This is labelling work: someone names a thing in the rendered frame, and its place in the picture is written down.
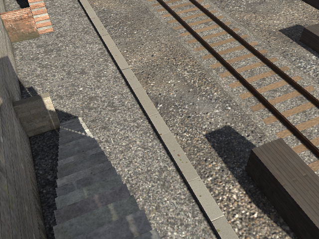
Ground stairs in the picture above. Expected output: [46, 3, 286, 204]
[28, 0, 54, 35]
[53, 117, 161, 239]

